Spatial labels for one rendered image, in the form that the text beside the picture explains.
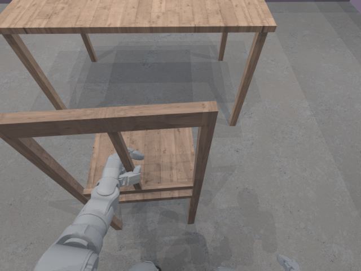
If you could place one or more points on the chair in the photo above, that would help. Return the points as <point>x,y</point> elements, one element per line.
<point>161,132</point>

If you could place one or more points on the table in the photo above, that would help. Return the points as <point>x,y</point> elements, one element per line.
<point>136,16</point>

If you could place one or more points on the left robot hand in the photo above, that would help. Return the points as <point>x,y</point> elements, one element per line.
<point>115,169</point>

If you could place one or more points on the right robot hand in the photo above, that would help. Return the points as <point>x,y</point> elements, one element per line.
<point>288,264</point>

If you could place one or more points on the robot left forearm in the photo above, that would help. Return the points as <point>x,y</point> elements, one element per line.
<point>93,221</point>

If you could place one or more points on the robot left upper arm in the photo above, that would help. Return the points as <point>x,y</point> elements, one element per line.
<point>67,258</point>

